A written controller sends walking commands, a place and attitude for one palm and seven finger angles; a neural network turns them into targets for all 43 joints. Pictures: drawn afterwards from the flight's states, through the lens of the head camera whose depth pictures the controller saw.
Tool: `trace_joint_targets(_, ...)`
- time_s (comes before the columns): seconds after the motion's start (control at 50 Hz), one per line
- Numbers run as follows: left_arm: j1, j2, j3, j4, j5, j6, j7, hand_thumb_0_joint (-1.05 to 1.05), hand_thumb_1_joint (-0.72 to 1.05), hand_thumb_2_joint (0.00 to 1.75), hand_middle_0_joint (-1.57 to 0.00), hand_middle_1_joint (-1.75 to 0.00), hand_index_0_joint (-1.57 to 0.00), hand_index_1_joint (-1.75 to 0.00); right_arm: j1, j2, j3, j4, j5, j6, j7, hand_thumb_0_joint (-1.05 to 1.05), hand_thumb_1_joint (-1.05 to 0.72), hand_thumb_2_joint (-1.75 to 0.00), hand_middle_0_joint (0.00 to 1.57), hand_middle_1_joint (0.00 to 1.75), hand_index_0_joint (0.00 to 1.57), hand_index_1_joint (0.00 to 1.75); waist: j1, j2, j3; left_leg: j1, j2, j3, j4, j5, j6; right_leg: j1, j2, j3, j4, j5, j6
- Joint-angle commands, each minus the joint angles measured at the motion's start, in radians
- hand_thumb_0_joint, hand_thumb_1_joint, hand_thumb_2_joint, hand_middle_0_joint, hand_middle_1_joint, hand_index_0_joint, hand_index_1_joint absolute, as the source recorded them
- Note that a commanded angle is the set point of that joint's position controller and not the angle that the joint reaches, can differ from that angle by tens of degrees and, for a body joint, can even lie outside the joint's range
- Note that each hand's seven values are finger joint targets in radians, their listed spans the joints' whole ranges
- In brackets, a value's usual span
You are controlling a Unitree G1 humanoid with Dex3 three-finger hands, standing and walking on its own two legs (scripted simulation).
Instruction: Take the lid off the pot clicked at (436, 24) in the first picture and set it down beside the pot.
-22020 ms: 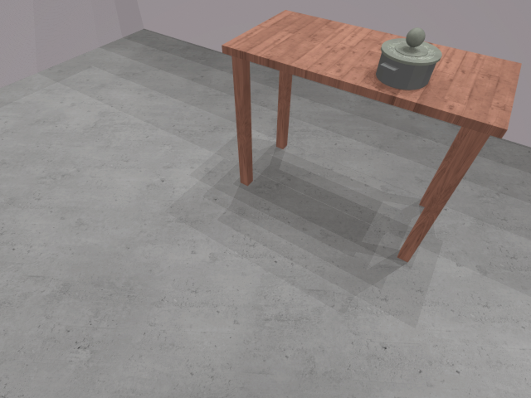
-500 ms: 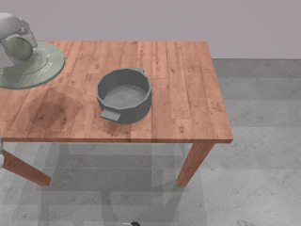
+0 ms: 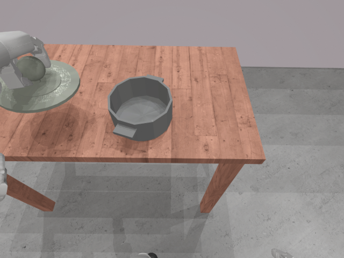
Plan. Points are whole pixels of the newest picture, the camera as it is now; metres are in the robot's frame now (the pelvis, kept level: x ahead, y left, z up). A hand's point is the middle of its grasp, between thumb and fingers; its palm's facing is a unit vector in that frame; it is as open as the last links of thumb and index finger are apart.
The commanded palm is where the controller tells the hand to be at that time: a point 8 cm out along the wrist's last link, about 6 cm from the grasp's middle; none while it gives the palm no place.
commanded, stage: lower the lid onto the table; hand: left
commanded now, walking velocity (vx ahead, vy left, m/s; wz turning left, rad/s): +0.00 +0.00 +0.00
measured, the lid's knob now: (31, 68) +0.49 +0.31 +0.16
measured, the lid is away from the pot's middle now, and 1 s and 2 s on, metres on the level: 0.23 0.23 0.24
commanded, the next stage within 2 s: none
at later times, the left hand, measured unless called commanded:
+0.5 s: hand (24, 88) +0.44 +0.32 +0.14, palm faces -0.44 -0.11 -0.89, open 8.5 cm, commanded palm +0.47 +0.33 +0.22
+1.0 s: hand (37, 94) +0.46 +0.32 +0.10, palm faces -0.47 -0.08 -0.88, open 8.5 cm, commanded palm +0.49 +0.32 +0.19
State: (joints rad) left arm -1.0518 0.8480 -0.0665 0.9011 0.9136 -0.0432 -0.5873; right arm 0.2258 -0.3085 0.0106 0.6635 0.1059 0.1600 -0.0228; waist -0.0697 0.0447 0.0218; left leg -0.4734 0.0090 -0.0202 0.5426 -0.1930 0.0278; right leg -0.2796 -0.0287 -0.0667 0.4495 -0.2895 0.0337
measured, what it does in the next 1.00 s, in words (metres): stands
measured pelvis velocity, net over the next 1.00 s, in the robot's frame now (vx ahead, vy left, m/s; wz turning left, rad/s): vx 0.00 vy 0.01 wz -0.03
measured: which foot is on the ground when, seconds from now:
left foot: down 0.00-1.00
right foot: down 0.00-1.00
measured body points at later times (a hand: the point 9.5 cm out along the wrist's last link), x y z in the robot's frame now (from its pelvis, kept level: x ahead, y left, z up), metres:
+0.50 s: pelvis +0.00 +0.01 +0.00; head +0.07 +0.01 +0.44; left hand +0.46 +0.32 +0.19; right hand +0.07 -0.27 -0.12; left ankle +0.04 +0.10 -0.73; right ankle -0.05 -0.15 -0.73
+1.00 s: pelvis +0.00 +0.01 -0.01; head +0.08 +0.02 +0.44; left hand +0.48 +0.32 +0.16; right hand +0.04 -0.27 -0.12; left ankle +0.04 +0.10 -0.73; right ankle -0.05 -0.14 -0.73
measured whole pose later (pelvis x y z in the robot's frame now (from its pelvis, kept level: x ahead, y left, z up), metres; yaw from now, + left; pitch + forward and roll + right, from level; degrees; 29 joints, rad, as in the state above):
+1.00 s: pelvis +0.00 +0.01 -0.01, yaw -2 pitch +10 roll -3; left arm -0.99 0.83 -0.04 0.99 0.95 -0.11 -0.50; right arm 0.29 -0.30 0.02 0.68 0.10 0.13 -0.05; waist -0.10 0.03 -0.01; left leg -0.57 0.02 0.00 0.62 -0.23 0.04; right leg -0.38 -0.03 -0.04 0.51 -0.31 0.04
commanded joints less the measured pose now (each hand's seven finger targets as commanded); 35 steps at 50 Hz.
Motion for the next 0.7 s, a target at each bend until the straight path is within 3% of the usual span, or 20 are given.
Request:
trace_joint_targets(0.0,-0.553,0.355,0.129,-0.233,-0.009,-0.008,0.063,0.00,0.64,1.06,-1.06,-1.10,-0.67,-0.92,0.028,-0.168,-0.058,-0.091,-0.007,-0.014,-0.011,0.00,-0.90,-0.90,0.20,0.30,0.20,0.30,-0.004,0.106,-0.486,0.463,-0.042,-0.010,0.005,0.320,0.063,-0.073,0.086,-0.026,-0.039,0.283,-0.060)
trace_joint_targets(0.04,-0.547,0.354,0.129,-0.229,-0.009,-0.013,0.065,0.00,0.64,1.06,-1.06,-1.10,-0.67,-0.92,0.035,-0.166,-0.058,-0.090,-0.007,-0.016,-0.013,0.00,-0.90,-0.90,0.20,0.30,0.20,0.30,-0.004,0.096,-0.490,0.461,-0.043,-0.011,0.007,0.311,0.064,-0.072,0.087,-0.028,-0.037,0.281,-0.060)
trace_joint_targets(0.08,-0.537,0.410,0.179,-0.269,-0.007,-0.028,0.075,0.00,0.64,1.06,-1.06,-1.10,-0.67,-0.92,0.035,-0.169,-0.059,-0.096,-0.010,-0.015,-0.012,0.00,-0.90,-0.90,0.20,0.30,0.20,0.30,0.005,0.104,-0.537,0.476,-0.040,-0.013,0.016,0.384,0.065,-0.049,0.085,-0.023,-0.024,0.321,-0.059)
trace_joint_targets(0.14,-0.541,0.348,0.127,-0.231,-0.014,-0.023,0.073,0.00,0.64,1.06,-1.06,-1.10,-0.67,-0.92,0.039,-0.167,-0.059,-0.087,-0.005,-0.010,-0.012,0.00,-0.90,-0.90,0.20,0.30,0.20,0.30,-0.009,0.108,-0.478,0.462,-0.037,-0.013,0.009,0.335,0.062,-0.093,0.088,-0.032,-0.033,0.280,-0.059)
trace_joint_targets(0.18,-0.520,0.369,0.152,-0.267,-0.008,-0.030,0.083,0.00,0.64,1.06,-1.06,-1.10,-0.67,-0.92,0.041,-0.166,-0.063,-0.097,-0.010,-0.011,-0.011,0.00,-0.90,-0.90,0.20,0.30,0.20,0.30,-0.003,0.126,-0.522,0.497,-0.034,-0.023,0.018,0.383,0.061,-0.097,0.091,-0.029,-0.026,0.272,-0.062)
trace_joint_targets(0.2,-0.516,0.349,0.136,-0.246,-0.006,-0.031,0.084,0.00,0.64,1.06,-1.06,-1.10,-0.67,-0.92,0.041,-0.165,-0.060,-0.094,-0.010,-0.011,-0.011,0.00,-0.90,-0.90,0.20,0.30,0.20,0.30,-0.007,0.143,-0.506,0.492,-0.036,-0.021,0.020,0.372,0.061,-0.112,0.091,-0.030,-0.027,0.266,-0.063)
trace_joint_targets(0.24,-0.499,0.364,0.149,-0.191,-0.010,-0.028,0.084,0.00,0.64,1.06,-1.06,-1.10,-0.67,-0.92,0.051,-0.169,-0.060,-0.085,-0.006,-0.010,-0.015,0.00,-0.90,-0.90,0.20,0.30,0.20,0.30,-0.010,0.083,-0.473,0.443,-0.037,-0.009,0.012,0.277,0.062,-0.105,0.090,-0.031,-0.034,0.243,-0.061)
trace_joint_targets(0.28,-0.522,0.373,0.149,-0.231,-0.010,-0.035,0.090,0.00,0.64,1.06,-1.06,-1.10,-0.67,-0.92,0.048,-0.170,-0.058,-0.090,-0.007,-0.008,-0.015,0.00,-0.90,-0.90,0.20,0.30,0.20,0.30,-0.008,0.117,-0.502,0.455,-0.036,-0.013,0.014,0.310,0.061,-0.099,0.087,-0.028,-0.025,0.258,-0.063)
trace_joint_targets(0.3,-0.536,0.343,0.119,-0.218,-0.004,-0.034,0.091,0.00,0.64,1.06,-1.06,-1.10,-0.67,-0.92,0.048,-0.167,-0.057,-0.088,-0.008,-0.011,-0.017,0.00,-0.90,-0.90,0.20,0.30,0.20,0.30,-0.015,0.122,-0.492,0.457,-0.040,-0.011,0.018,0.295,0.063,-0.112,0.089,-0.029,-0.027,0.251,-0.064)
trace_joint_targets(0.36,-0.496,0.387,0.158,-0.201,-0.006,-0.045,0.101,0.00,0.64,1.06,-1.06,-1.10,-0.67,-0.92,0.059,-0.171,-0.055,-0.090,-0.009,-0.019,-0.023,0.00,-0.90,-0.90,0.20,0.30,0.20,0.30,-0.008,0.126,-0.505,0.455,-0.034,-0.013,0.022,0.319,0.063,-0.107,0.087,-0.029,-0.021,0.262,-0.067)
trace_joint_targets(0.38,-0.504,0.375,0.151,-0.195,-0.005,-0.045,0.101,0.00,0.64,1.06,-1.06,-1.10,-0.67,-0.92,0.062,-0.169,-0.054,-0.084,-0.010,-0.018,-0.023,0.00,-0.90,-0.90,0.20,0.30,0.20,0.30,-0.010,0.107,-0.500,0.445,-0.036,-0.015,0.021,0.303,0.062,-0.104,0.089,-0.029,-0.021,0.257,-0.063)
trace_joint_targets(0.4,-0.482,0.400,0.176,-0.173,-0.005,-0.047,0.102,0.00,0.64,1.06,-1.06,-1.10,-0.67,-0.92,0.062,-0.170,-0.056,-0.084,-0.009,-0.018,-0.023,0.00,-0.90,-0.90,0.20,0.30,0.20,0.30,-0.007,0.101,-0.488,0.428,-0.037,-0.005,0.026,0.285,0.065,-0.100,0.088,-0.025,-0.023,0.262,-0.062)
trace_joint_targets(0.44,-0.482,0.350,0.122,-0.123,-0.007,-0.037,0.098,0.00,0.64,1.06,-1.06,-1.10,-0.67,-0.92,0.066,-0.171,-0.052,-0.077,-0.004,-0.019,-0.026,0.00,-0.90,-0.90,0.20,0.30,0.20,0.30,-0.022,0.077,-0.434,0.383,-0.040,0.002,0.016,0.210,0.063,-0.120,0.088,-0.028,-0.029,0.232,-0.060)
trace_joint_targets(0.48,-0.505,0.385,0.142,-0.162,0.004,-0.046,0.105,0.00,0.64,1.06,-1.06,-1.10,-0.67,-0.92,0.069,-0.176,-0.054,-0.078,-0.005,-0.020,-0.029,0.00,-0.90,-0.90,0.20,0.30,0.20,0.30,-0.016,0.107,-0.471,0.413,-0.033,-0.003,0.020,0.241,0.061,-0.122,0.088,-0.027,-0.019,0.230,-0.063)
trace_joint_targets(0.5,-0.534,0.358,0.114,-0.191,0.006,-0.048,0.104,0.00,0.64,1.06,-1.06,-1.10,-0.67,-0.92,0.064,-0.173,-0.053,-0.080,-0.006,-0.021,-0.031,0.00,-0.90,-0.90,0.20,0.30,0.20,0.30,-0.021,0.144,-0.481,0.434,-0.034,-0.006,0.024,0.246,0.059,-0.139,0.089,-0.027,-0.021,0.220,-0.065)
trace_joint_targets(0.52,-0.533,0.330,0.094,-0.186,0.003,-0.050,0.104,0.00,0.64,1.06,-1.06,-1.10,-0.67,-0.92,0.072,-0.171,-0.054,-0.077,-0.008,-0.026,-0.034,0.00,-0.90,-0.90,0.20,0.30,0.20,0.30,-0.025,0.140,-0.480,0.445,-0.033,-0.009,0.028,0.256,0.060,-0.149,0.092,-0.029,-0.020,0.218,-0.064)
trace_joint_targets(0.58,-0.506,0.351,0.116,-0.159,-0.010,-0.060,0.103,0.00,0.64,1.06,-1.06,-1.10,-0.67,-0.92,0.088,-0.177,-0.052,-0.067,-0.008,-0.031,-0.041,0.00,-0.90,-0.90,0.20,0.30,0.20,0.30,-0.028,0.108,-0.488,0.433,-0.031,-0.006,0.036,0.248,0.063,-0.151,0.092,-0.028,-0.015,0.220,-0.061)
trace_joint_targets(0.62,-0.537,0.346,0.105,-0.186,-0.013,-0.060,0.105,0.00,0.64,1.06,-1.06,-1.10,-0.67,-0.92,0.090,-0.179,-0.054,-0.063,-0.007,-0.035,-0.044,0.00,-0.90,-0.90,0.20,0.30,0.20,0.30,-0.029,0.141,-0.490,0.440,-0.028,-0.005,0.034,0.227,0.061,-0.166,0.090,-0.027,-0.016,0.204,-0.061)
trace_joint_targets(0.68,-0.555,0.318,0.088,-0.233,-0.010,-0.073,0.116,0.00,0.64,1.06,-1.06,-1.10,-0.67,-0.92,0.100,-0.177,-0.055,-0.059,-0.013,-0.046,-0.050,0.00,-0.90,-0.90,0.20,0.30,0.20,0.30,-0.029,0.188,-0.510,0.504,-0.016,-0.024,0.042,0.301,0.055,-0.207,0.096,-0.032,-0.007,0.193,-0.066)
